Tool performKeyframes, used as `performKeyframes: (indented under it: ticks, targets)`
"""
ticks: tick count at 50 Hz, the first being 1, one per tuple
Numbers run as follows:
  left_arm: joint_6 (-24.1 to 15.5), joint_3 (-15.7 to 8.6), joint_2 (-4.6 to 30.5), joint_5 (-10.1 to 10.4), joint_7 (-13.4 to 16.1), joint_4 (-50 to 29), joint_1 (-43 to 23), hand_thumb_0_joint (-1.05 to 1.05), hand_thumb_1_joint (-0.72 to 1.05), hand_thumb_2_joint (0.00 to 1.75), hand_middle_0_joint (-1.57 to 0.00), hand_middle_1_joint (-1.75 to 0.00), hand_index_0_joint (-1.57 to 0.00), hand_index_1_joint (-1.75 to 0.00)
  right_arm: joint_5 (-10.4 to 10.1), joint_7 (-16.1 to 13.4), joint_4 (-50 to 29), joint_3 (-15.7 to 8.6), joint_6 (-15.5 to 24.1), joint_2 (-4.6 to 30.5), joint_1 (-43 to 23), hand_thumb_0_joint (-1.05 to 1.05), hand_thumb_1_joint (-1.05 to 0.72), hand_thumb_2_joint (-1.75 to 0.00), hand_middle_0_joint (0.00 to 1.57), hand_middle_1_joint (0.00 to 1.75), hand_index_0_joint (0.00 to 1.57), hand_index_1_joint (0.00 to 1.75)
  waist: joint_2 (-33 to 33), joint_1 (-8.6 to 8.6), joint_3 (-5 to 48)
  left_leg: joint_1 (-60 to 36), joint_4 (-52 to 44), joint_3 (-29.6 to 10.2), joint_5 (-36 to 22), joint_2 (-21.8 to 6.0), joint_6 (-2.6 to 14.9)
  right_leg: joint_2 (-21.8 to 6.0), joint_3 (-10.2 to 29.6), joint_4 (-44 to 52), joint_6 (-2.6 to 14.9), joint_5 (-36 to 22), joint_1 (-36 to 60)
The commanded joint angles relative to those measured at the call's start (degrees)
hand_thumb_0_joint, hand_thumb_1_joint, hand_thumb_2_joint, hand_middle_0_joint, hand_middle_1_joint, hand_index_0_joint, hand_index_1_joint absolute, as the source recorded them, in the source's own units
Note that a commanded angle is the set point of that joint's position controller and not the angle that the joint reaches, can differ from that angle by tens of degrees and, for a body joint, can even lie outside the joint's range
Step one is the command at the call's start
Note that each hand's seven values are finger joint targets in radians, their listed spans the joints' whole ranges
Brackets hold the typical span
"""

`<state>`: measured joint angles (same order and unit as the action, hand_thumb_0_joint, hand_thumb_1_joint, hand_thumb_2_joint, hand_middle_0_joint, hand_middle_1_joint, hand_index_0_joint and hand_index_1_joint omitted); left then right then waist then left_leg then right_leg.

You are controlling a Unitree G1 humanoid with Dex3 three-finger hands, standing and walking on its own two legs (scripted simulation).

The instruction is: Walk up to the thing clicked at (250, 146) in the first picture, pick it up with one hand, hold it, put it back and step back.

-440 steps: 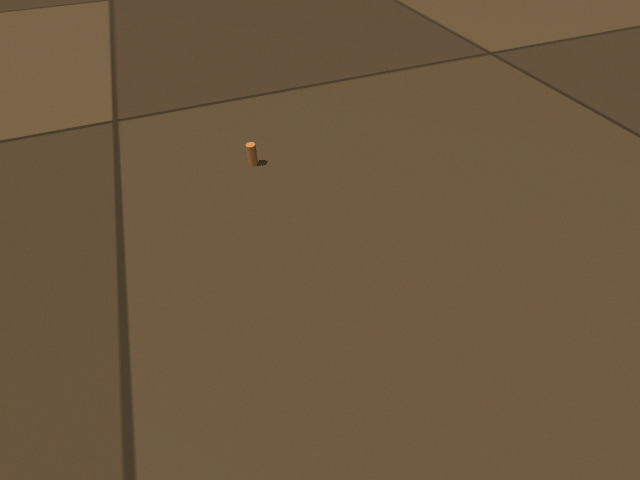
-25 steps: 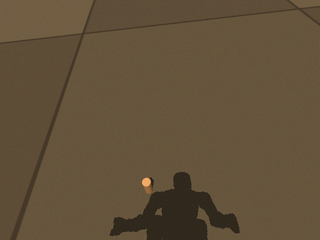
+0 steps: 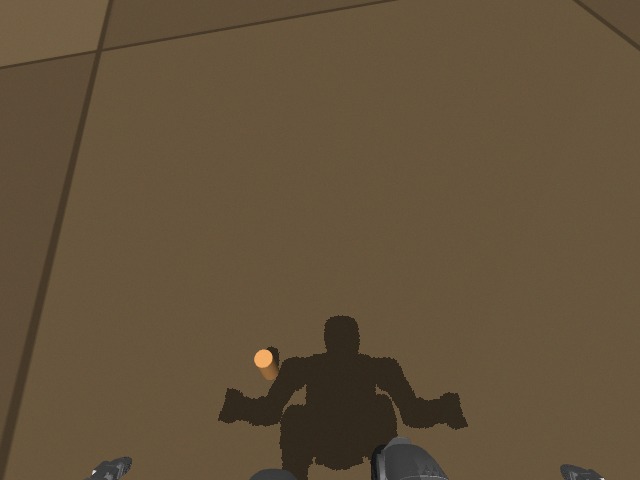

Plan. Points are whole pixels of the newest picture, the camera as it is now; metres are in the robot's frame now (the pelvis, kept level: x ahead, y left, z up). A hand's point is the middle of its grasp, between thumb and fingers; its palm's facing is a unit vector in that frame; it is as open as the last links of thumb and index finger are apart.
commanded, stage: walk up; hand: left
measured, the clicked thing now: (267, 365) +0.48 +0.22 -0.68
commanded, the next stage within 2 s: stand in 1.22 s
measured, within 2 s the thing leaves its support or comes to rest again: neither
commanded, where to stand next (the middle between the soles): +0.09 -0.01 m, yaw -1 degrees
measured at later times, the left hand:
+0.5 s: hand out of the picture +0.00 +0.33 -0.13, palm faces +0.00 -0.93 -0.38, open 7.4 cm
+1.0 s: hand out of the picture +0.09 +0.27 -0.09, palm faces -0.07 -0.88 -0.47, open 7.4 cm
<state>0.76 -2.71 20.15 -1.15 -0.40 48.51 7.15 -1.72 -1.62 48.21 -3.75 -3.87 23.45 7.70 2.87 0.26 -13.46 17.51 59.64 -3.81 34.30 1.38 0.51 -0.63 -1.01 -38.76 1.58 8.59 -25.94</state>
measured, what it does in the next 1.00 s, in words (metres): steps on the spot: left foot, then right foot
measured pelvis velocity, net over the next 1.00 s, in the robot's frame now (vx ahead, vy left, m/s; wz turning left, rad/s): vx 0.00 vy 0.00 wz -0.06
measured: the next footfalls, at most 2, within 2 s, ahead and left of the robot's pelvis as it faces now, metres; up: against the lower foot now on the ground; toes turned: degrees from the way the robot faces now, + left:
left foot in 0.26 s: -0.04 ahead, +0.13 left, +0.00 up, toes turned +2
right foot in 0.78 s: +0.05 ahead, -0.12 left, +0.00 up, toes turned -5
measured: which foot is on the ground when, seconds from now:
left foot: up 0.00-0.24, down 0.26-0.80, up 0.82-1.00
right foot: down 0.00-0.30, up 0.32-0.76, down 0.78-1.00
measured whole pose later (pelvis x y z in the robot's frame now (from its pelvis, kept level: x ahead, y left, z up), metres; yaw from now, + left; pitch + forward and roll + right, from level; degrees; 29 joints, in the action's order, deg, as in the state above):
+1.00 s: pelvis +0.00 +0.00 +0.02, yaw -4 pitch -4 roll +0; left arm -3.9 -1.6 20.8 -1.1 0.5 50.2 15.3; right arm 0.4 2.1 49.6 -3.7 -1.7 24.1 17.5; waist 6.3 0.3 -4.6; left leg 24.0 56.6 -5.6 23.9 -0.2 0.3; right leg -0.2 -1.3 -31.7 0.6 15.2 -12.5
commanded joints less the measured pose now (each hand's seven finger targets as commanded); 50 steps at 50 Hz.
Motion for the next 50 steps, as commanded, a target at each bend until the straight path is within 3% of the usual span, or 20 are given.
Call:
performKeyframes:
  ticks: [1, 7, 10, 13, 14, 15, 16, 17, 19, 20, 24, 28, 34, 38, 39, 40, 41, 42, 46, 50]
  targets:
    - [-0.19, -4.78, 16.68, -0.05, 2.31, -6.51, 0.24, 0.00, 0.90, 0.90, -0.20, -0.30, -0.20, -0.30, 0.12, -0.85, -0.66, -3.30, -0.81, 11.34, 11.81, 0.00, -0.90, -0.90, 0.20, 0.30, 0.20, 0.30, -11.87, 0.32, 20.73, 3.74, 19.65, -6.97, -1.43, 3.19, 0.60, -15.32, 20.01, 16.76, 9.52, -6.38, 11.96]
    - [0.13, -4.87, 14.16, -1.18, 3.04, -6.80, -0.25, 0.00, 0.90, 0.90, -0.20, -0.30, -0.20, -0.30, 1.84, 0.24, -0.26, -2.09, 0.09, 10.93, 10.76, 0.00, -0.90, -0.90, 0.20, 0.30, 0.20, 0.30, -13.72, -2.56, 21.56, 8.19, 2.65, -0.82, -3.37, 2.44, -2.36, -12.46, 13.55, 16.95, 9.28, 16.26, 17.00]
    - [0.86, -5.75, 17.19, -1.56, 2.62, -6.44, -2.84, 0.00, 0.90, 0.90, -0.20, -0.30, -0.20, -0.30, 2.42, 1.13, 1.48, -1.93, 0.73, 11.26, 13.03, 0.00, -0.90, -0.90, 0.20, 0.30, 0.20, 0.30, -21.01, -1.31, 19.70, 1.66, -14.74, 3.79, 0.79, -0.30, -0.89, -14.60, 15.00, 19.54, 8.05, 24.38, 12.21]
    - [2.01, -5.41, 17.00, -0.41, 2.15, -5.29, -3.60, 0.00, 0.90, 0.90, -0.20, -0.30, -0.20, -0.30, 3.60, 2.21, 5.52, -3.01, 0.79, 11.06, 18.67, 0.00, -0.90, -0.90, 0.20, 0.30, 0.20, 0.30, -15.92, 1.24, 15.73, -11.32, -28.09, 5.02, -9.11, 0.25, 1.79, -11.99, 12.70, 16.03, 2.84, 26.88, -2.08]
    - [2.13, -4.51, 14.35, -0.13, 2.27, -5.31, -2.51, 0.00, 0.90, 0.90, -0.20, -0.30, -0.20, -0.30, 4.52, 2.64, 5.22, -3.51, 0.75, 12.69, 17.29, 0.00, -0.90, -0.90, 0.20, 0.30, 0.20, 0.30, -5.94, 1.10, 11.61, -10.80, -33.09, -2.92, -2.46, -2.50, 3.68, -6.00, 9.69, 7.19, -0.07, 29.40, -10.39]
    - [1.67, -3.93, 11.45, 0.76, 2.60, -5.88, -3.48, 0.00, 0.90, 0.90, -0.20, -0.30, -0.20, -0.30, 5.35, 2.72, 1.45, -3.94, 0.77, 17.66, 10.26, 0.00, -0.90, -0.90, 0.20, 0.30, 0.20, 0.30, 15.04, 1.58, 6.50, 3.66, -47.69, -28.44, 15.12, -18.83, 8.97, 4.89, 1.00, -14.41, -0.96, 26.22, -15.15]
    - [1.24, -6.44, 16.96, 0.09, 3.21, -5.36, -8.98, 0.00, 0.90, 0.90, -0.20, -0.30, -0.20, -0.30, 4.80, 2.45, -0.70, -4.56, 1.26, 21.43, 4.04, 0.00, -0.90, -0.90, 0.20, 0.30, 0.20, 0.30, 13.18, 3.79, -0.69, 23.74, -54.71, -36.60, 21.56, -25.61, 14.96, 4.93, 9.30, -26.24, -1.44, 25.60, -6.04]
    - [1.09, -6.76, 17.67, 0.42, 2.91, -3.71, -7.25, 0.00, 0.90, 0.90, -0.20, -0.30, -0.20, -0.30, 5.25, 1.86, -1.77, -3.94, 2.13, 19.12, -1.49, 0.00, -0.90, -0.90, 0.20, 0.30, 0.20, 0.30, 7.85, 0.78, -4.17, 29.16, -54.01, -32.53, 15.15, -24.71, 14.11, 4.58, 12.84, -31.71, -0.96, 22.68, -0.97]
    - [1.30, -5.43, 13.78, 2.08, 1.90, 0.26, 1.70, 0.00, 0.90, 0.90, -0.20, -0.30, -0.20, -0.30, 5.81, 0.73, -2.02, -2.10, 4.13, 12.47, -4.57, 0.00, -0.90, -0.90, 0.20, 0.30, 0.20, 0.30, -0.31, -4.13, 1.00, 13.11, -45.98, -13.52, -6.55, -11.72, 3.63, 6.43, 15.36, -31.86, -0.22, 11.08, -5.72]
    - [1.42, -5.00, 14.06, 1.55, 1.66, 1.06, 5.51, 0.00, 0.90, 0.90, -0.20, -0.30, -0.20, -0.30, 5.31, 0.41, -0.82, -2.38, 4.77, 12.16, -1.47, 0.00, -0.90, -0.90, 0.20, 0.30, 0.20, 0.30, -0.73, -4.11, 4.94, 3.90, -45.43, -10.45, -7.40, -10.66, 0.68, 6.60, 13.78, -30.36, -0.06, 9.15, -8.47]
    - [-1.40, -4.51, 15.77, 0.27, -0.14, -0.72, 3.38, 0.00, 0.90, 0.90, -0.20, -0.30, -0.20, -0.30, 4.65, 2.25, 0.23, -4.51, 5.92, 13.98, 10.25, 0.00, -0.90, -0.90, 0.20, 0.30, 0.20, 0.30, 8.52, 4.33, 13.21, -24.44, -46.22, -14.58, 4.67, -13.33, 7.52, 3.44, 5.98, -17.08, -3.49, 12.72, -16.00]
    - [-3.30, -3.55, 15.81, -0.38, -0.93, -2.36, -2.24, 0.00, 0.90, 0.90, -0.20, -0.30, -0.20, -0.30, 4.08, 2.29, 1.21, -4.76, 6.72, 14.63, 16.84, 0.00, -0.90, -0.90, 0.20, 0.30, 0.20, 0.30, 4.18, 8.03, 9.63, -30.16, -45.92, -15.25, -6.09, -17.95, 10.54, 1.46, 7.69, -7.87, -3.13, 14.82, -18.14]
    - [-4.68, -2.73, 14.51, 0.04, -1.75, -0.56, 5.41, 0.00, 0.90, 0.90, -0.20, -0.30, -0.20, -0.30, 3.64, 3.42, -3.04, -4.30, 6.83, 15.28, 10.83, 0.00, -0.90, -0.90, 0.20, 0.30, 0.20, 0.30, 8.44, 3.29, 7.57, -15.05, -43.76, -5.85, -11.59, -16.74, 12.70, -0.96, 1.45, 1.77, -0.92, 14.81, -0.88]
    - [-5.63, -3.92, 15.62, 0.26, -0.72, 3.65, 17.49, 0.00, 0.90, 0.90, -0.20, -0.30, -0.20, -0.30, 3.44, 4.17, -5.96, -3.16, 5.54, 12.08, 6.71, 0.00, -0.90, -0.90, 0.20, 0.30, 0.20, 0.30, 1.83, -3.01, 9.94, 2.17, -30.97, 1.54, -11.69, -10.25, 8.23, 1.88, -2.00, 11.04, -0.69, 3.82, 23.35]
    - [-5.75, -4.66, 17.29, 0.10, 0.20, 4.10, 20.03, 0.00, 0.90, 0.90, -0.20, -0.30, -0.20, -0.30, 3.19, 4.07, -6.31, -2.07, 5.24, 9.48, 7.52, 0.00, -0.90, -0.90, 0.20, 0.30, 0.20, 0.30, -4.73, -4.47, 11.54, 7.59, -22.65, 4.39, -10.80, -7.37, 6.33, -0.20, 2.54, 13.15, -0.49, 4.22, 29.46]
    - [-6.07, -5.92, 21.02, -0.54, 1.07, 3.98, 21.39, 0.00, 0.90, 0.90, -0.20, -0.30, -0.20, -0.30, 2.71, 3.99, -6.89, -0.82, 4.96, 5.49, 8.46, 0.00, -0.90, -0.90, 0.20, 0.30, 0.20, 0.30, -17.00, -5.17, 11.22, 15.73, -9.36, 7.25, -5.01, -1.82, 2.79, -11.66, 22.36, 20.10, 2.54, 13.32, 30.10]
    - [-6.13, -5.84, 24.07, -0.47, 1.56, 1.42, 17.90, 0.00, 0.90, 0.90, -0.20, -0.30, -0.20, -0.30, 2.80, 3.63, -6.42, -1.63, 3.85, 8.47, 9.72, 0.00, -0.90, -0.90, 0.20, 0.30, 0.20, 0.30, -13.26, -3.64, 10.50, 16.80, -1.43, 0.15, -1.48, 0.33, 1.41, -21.60, 38.51, 27.56, 8.17, 23.67, 23.32]
    - [-5.63, -5.60, 25.06, -0.29, 1.63, 0.08, 14.39, 0.00, 0.90, 0.90, -0.20, -0.30, -0.20, -0.30, 3.12, 3.18, -5.58, -3.00, 3.36, 12.77, 10.20, 0.00, -0.90, -0.90, 0.20, 0.30, 0.20, 0.30, -10.09, -2.81, 6.34, 15.27, 1.20, -2.61, -0.62, -2.57, 1.25, -22.98, 39.94, 27.44, 12.61, 28.79, 16.70]
    - [-6.09, -4.11, 18.80, 0.84, 2.42, -1.62, 8.29, 0.00, 0.90, 0.90, -0.20, -0.30, -0.20, -0.30, 2.55, 3.33, -0.89, -3.07, 3.15, 11.66, 14.77, 0.00, -0.90, -0.90, 0.20, 0.30, 0.20, 0.30, -9.17, 0.66, 5.86, 12.06, 0.18, -4.49, -10.19, -4.29, 0.38, -14.13, 17.82, 23.07, 8.38, 6.36, 12.82]
    - [-5.65, -2.80, 15.64, 0.49, 2.50, -3.15, 2.69, 0.00, 0.90, 0.90, -0.20, -0.30, -0.20, -0.30, 1.40, 2.32, 0.99, -2.28, 2.26, 8.62, 14.58, 0.00, -0.90, -0.90, 0.20, 0.30, 0.20, 0.30, -12.56, 1.42, 7.31, 1.26, -5.61, -3.95, -12.49, -2.01, -1.44, -12.20, 7.34, 17.09, 8.34, -19.24, 3.79]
